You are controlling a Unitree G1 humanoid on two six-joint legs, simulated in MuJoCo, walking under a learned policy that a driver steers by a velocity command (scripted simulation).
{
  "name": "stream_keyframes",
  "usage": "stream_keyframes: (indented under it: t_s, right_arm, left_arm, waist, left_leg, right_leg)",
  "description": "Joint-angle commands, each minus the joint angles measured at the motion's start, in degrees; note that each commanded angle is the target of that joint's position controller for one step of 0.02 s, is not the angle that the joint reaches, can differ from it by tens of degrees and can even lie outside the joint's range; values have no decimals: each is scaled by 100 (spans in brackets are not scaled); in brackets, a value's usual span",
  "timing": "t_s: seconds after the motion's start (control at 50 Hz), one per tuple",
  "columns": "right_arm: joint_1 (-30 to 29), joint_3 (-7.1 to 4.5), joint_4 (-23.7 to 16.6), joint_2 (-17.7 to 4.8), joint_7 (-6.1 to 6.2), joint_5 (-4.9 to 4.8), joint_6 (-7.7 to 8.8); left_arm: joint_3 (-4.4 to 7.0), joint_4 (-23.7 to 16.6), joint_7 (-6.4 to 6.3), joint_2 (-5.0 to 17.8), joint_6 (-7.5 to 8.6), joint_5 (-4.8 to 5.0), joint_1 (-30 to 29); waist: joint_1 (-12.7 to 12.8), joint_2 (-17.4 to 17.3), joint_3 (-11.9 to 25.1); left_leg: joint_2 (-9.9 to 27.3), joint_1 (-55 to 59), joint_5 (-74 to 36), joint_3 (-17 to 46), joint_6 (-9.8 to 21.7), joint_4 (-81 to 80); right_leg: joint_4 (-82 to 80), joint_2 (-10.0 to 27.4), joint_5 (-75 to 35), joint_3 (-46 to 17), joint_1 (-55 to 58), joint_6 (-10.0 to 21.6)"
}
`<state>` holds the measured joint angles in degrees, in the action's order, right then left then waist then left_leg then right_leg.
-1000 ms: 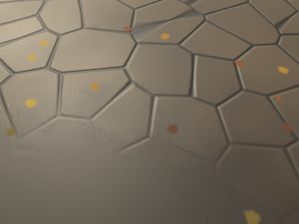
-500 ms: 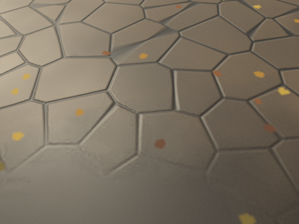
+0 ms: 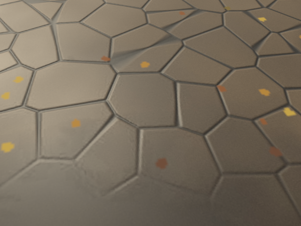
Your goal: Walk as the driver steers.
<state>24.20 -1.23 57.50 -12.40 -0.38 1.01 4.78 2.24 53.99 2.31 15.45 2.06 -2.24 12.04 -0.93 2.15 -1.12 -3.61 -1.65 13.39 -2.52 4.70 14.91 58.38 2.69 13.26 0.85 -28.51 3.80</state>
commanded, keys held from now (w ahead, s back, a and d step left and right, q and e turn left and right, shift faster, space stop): w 0.34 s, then w+q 0.30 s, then q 0.32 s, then no key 0.04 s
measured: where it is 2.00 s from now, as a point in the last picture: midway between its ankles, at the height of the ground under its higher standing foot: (154, 214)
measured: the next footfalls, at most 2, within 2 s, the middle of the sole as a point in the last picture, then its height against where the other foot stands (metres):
right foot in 0.28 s outside the picture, level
left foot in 0.82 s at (130, 208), level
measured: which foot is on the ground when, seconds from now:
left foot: down 0.00-0.30, up 0.32-0.80, down 0.82-1.00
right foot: up 0.00-0.26, down 0.28-0.82, up 0.84-1.00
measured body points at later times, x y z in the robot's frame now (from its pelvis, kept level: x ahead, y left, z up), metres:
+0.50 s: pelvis +0.28 -0.04 -0.01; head +0.29 -0.04 +0.44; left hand +0.28 +0.22 -0.15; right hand +0.34 -0.29 -0.15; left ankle +0.28 +0.11 -0.66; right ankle +0.29 -0.09 -0.75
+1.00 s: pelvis +0.49 +0.01 -0.02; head +0.54 +0.03 +0.43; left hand +0.51 +0.28 -0.15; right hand +0.66 -0.22 -0.15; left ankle +0.55 +0.06 -0.75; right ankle +0.51 -0.14 -0.66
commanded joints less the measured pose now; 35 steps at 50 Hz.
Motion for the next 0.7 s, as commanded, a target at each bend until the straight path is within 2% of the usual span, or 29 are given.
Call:
stream_keyframes:
  t_s: [0.02,0.12,0.18,0.22,0.24,0.26,0.28,0.3,0.32,0.34,0.36,0.38,0.42,0.46,0.5,0.56,0.64,0.7]
  right_arm:
    - [504,-86,30,-664,35,-44,92]
    - [638,-27,199,-596,74,-15,76]
    - [623,-43,301,-678,100,-4,88]
    - [406,-63,304,-760,121,-10,98]
    - [312,-85,302,-825,136,10,78]
    - [208,-105,283,-874,138,8,37]
    - [200,-89,233,-835,122,-15,24]
    - [608,16,75,-292,75,-93,16]
    - [939,-55,154,-356,30,-123,6]
    - [347,-136,14,-679,50,-16,-11]
    - [-72,-137,-90,-654,18,-5,19]
    - [-186,-130,-86,-510,6,-19,3]
    - [-26,-109,-23,-295,-59,85,-156]
    - [-109,-122,-66,-223,-105,83,-261]
    - [-569,-138,-234,-252,-139,69,-326]
    - [-1275,-132,-496,-247,-182,34,-319]
    - [-2107,-39,-803,-91,-228,21,-270]
    - [-2400,18,-951,-11,-215,67,-246]
  left_arm:
    - [18,-422,32,240,-1,-9,-559]
    - [-113,-848,22,28,4,65,-1637]
    - [-111,-963,-26,97,24,97,-1751]
    - [-43,-866,-96,234,62,90,-1292]
    - [24,-680,-141,354,94,89,-699]
    - [101,-365,-190,459,139,89,215]
    - [205,-106,-260,681,180,1,1098]
    - [339,-41,-302,1237,196,-137,1713]
    - [360,-33,-224,1228,121,13,1439]
    - [308,-143,-197,907,114,163,665]
    - [205,-244,-172,482,163,186,202]
    - [145,-213,-168,258,229,138,49]
    - [59,-28,-211,26,348,113,197]
    - [75,122,-216,122,462,124,511]
    - [94,185,-227,229,502,120,705]
    - [61,251,-253,181,496,130,987]
    - [15,343,-327,178,482,156,1297]
    - [-5,457,-435,211,407,157,1547]
  waist:
    - [-37,-630,-435]
    - [-203,-716,-702]
    - [-129,-762,-704]
    - [158,-766,-424]
    - [418,-783,-89]
    - [785,-704,387]
    - [1107,-527,861]
    - [940,474,1576]
    - [683,933,1856]
    - [421,277,796]
    - [330,-70,189]
    - [153,-236,-118]
    - [-95,-92,-201]
    - [-146,-48,-243]
    - [-101,-30,-379]
    - [42,-12,-501]
    - [249,50,-540]
    - [332,64,-547]
  left_leg:
    - [1431,500,-2061,1047,547,-722]
    - [1274,225,-2852,622,554,-791]
    - [1465,429,-3514,566,543,-710]
    - [1533,654,-4953,442,439,-103]
    - [1524,770,-5622,385,367,604]
    - [1412,658,-5670,284,284,1650]
    - [1209,-209,-4425,190,221,2983]
    - [538,-1736,-1110,-88,80,5076]
    - [-220,-3009,1613,484,55,6402]
    - [289,-3473,1034,708,141,6478]
    - [520,-3372,532,655,160,6153]
    - [699,-3078,319,651,158,5814]
    - [841,-2524,193,680,68,5397]
    - [851,-2643,30,623,17,5247]
    - [922,-3148,-393,571,-30,4984]
    - [892,-3647,-1069,411,-99,4292]
    - [742,-3529,-1626,-113,-134,2952]
    - [470,-3259,-1517,-587,-57,2199]
  right_leg:
    - [-36,134,-362,183,-1350,-187]
    - [-1643,-72,-920,541,-961,-216]
    - [-2310,-205,-1007,595,-450,25]
    - [-2504,-425,-777,618,234,261]
    - [-2562,-570,-580,591,801,369]
    - [-2892,-692,-648,606,1742,483]
    - [-3043,-201,-413,103,3061,660]
    - [-3222,1476,532,-2155,4425,1111]
    - [-4302,2115,1064,-4501,4686,1713]
    - [-4497,1843,1614,-3661,3803,1491]
    - [-4719,1658,1305,-2784,2883,1326]
    - [-4906,1418,676,-2169,2255,1111]
    - [-5057,1118,-230,-1281,1634,814]
    - [-5160,1044,-758,-817,1605,760]
    - [-5286,979,-968,-415,1751,646]
    - [-5283,804,-1667,128,2044,399]
    - [-5111,739,-2700,660,2445,220]
    - [-4515,803,-4425,1003,2967,159]
Keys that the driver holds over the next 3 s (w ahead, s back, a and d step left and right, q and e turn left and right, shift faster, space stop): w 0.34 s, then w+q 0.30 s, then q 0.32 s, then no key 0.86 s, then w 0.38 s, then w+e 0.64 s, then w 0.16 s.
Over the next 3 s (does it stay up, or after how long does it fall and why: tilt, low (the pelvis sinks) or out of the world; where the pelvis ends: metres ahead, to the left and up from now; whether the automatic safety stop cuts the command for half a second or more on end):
stays up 1.02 0.15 0.00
